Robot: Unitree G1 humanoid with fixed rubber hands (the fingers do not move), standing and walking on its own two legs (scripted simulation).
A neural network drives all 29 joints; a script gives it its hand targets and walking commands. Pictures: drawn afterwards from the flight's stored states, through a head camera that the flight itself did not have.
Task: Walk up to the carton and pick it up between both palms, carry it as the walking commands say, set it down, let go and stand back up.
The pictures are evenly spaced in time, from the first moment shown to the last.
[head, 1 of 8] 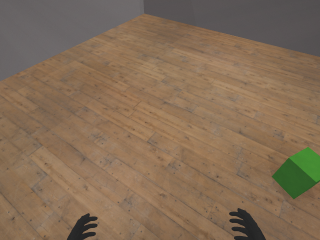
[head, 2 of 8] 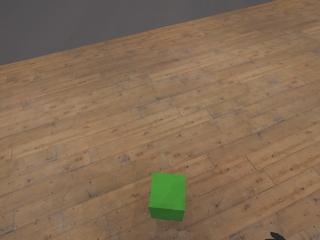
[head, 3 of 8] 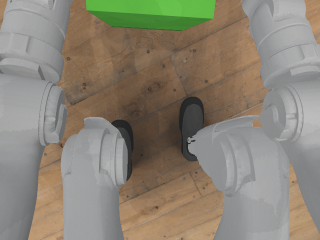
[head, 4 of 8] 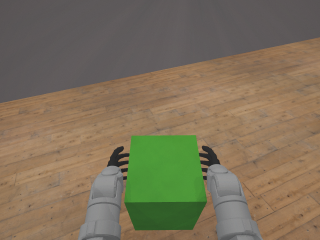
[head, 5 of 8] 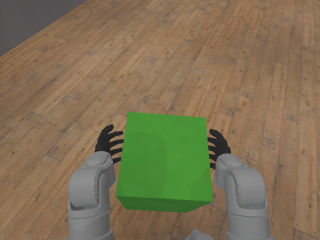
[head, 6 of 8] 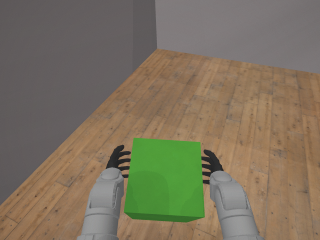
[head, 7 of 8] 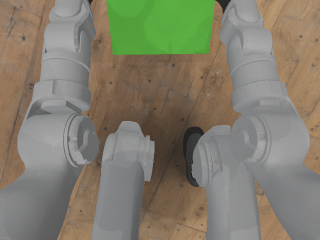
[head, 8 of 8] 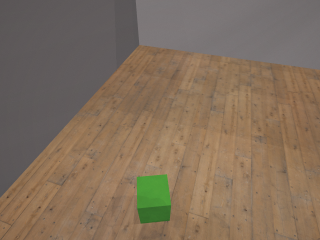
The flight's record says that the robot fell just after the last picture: no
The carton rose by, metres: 0.68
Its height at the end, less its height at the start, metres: +0.00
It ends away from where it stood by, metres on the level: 3.22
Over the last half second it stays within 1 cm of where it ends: yes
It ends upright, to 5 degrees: yes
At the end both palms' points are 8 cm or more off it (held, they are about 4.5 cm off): yes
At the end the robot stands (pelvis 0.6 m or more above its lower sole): yes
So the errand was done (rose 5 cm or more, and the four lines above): yes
